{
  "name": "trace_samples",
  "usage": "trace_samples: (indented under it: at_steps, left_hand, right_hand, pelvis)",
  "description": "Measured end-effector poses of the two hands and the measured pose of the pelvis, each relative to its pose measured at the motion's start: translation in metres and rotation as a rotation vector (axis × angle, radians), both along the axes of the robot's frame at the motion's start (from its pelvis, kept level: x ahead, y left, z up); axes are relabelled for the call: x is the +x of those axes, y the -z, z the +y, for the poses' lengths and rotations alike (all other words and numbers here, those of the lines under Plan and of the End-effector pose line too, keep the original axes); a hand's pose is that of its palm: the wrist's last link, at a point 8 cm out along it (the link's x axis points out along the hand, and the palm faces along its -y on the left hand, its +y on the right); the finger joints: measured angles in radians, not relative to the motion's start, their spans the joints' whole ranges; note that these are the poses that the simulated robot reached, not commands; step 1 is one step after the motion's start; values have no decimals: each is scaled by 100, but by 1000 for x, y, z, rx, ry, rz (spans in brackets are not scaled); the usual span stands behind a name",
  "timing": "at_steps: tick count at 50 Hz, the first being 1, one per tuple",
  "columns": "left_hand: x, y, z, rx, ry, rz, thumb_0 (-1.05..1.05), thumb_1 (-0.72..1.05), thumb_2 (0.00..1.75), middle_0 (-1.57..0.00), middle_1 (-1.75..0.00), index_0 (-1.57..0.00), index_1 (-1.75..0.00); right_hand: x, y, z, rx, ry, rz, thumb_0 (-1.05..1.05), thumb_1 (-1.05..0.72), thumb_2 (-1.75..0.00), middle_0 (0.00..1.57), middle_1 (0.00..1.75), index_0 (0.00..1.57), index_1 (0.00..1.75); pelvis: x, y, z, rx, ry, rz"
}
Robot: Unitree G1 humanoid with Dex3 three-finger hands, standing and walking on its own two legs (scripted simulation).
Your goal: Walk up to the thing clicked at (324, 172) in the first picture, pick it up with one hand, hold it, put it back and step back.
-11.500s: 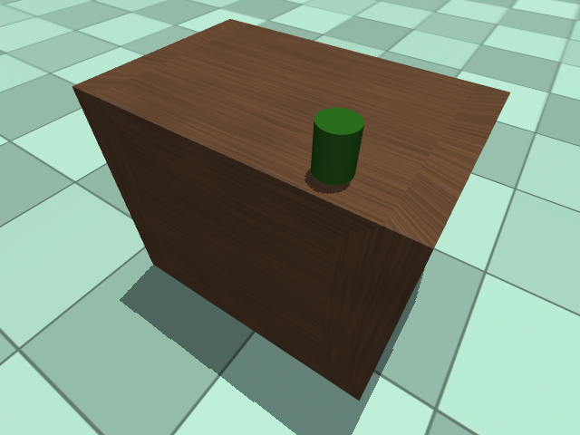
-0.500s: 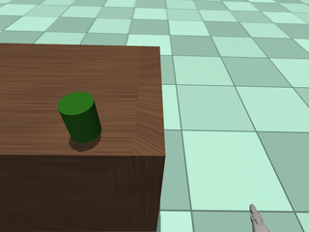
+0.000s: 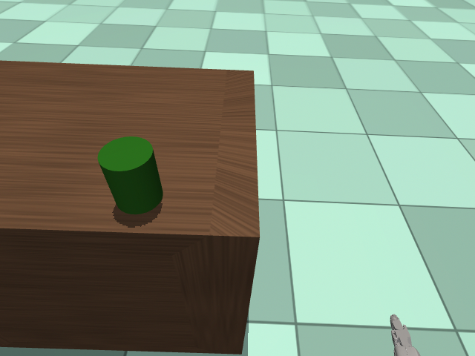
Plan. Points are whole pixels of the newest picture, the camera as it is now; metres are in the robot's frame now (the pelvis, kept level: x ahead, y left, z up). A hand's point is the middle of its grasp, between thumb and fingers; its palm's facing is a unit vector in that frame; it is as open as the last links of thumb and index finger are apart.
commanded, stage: approach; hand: left
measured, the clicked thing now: (133, 176) +0.44 +0.20 +0.09
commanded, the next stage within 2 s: close in in 0.34 s
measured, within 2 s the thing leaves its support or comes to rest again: neither
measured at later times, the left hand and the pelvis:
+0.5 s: hand (88, 186) +0.42 +0.27 +0.08, palm faces +0.09 -0.99 +0.05, open 17.7 cm; pelvis -0.01 -0.01 -0.01, yaw -1 degrees
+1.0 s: hand (120, 187) +0.42 +0.22 +0.08, palm faces +0.16 -0.99 +0.02, open 17.7 cm; pelvis +0.00 -0.01 -0.03, yaw -1 degrees
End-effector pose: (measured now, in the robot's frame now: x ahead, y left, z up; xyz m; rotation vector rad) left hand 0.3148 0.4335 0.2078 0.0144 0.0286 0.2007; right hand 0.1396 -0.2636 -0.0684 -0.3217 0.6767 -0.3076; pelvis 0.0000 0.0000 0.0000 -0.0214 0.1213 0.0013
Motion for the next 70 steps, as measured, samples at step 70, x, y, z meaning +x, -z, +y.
trace_samples:
  at_steps: [70]
  left_hand:
    - [75, 116, -186, -29, 16, -13, -1, -61, 12, -40, -27, -41, -26]
  right_hand:
    - [-19, -2, -3, 112, 4, -54, -1, 50, -5, 5, 5, 6, 5]
  pelvis:
    - [-16, 27, -7, 7, 32, 34]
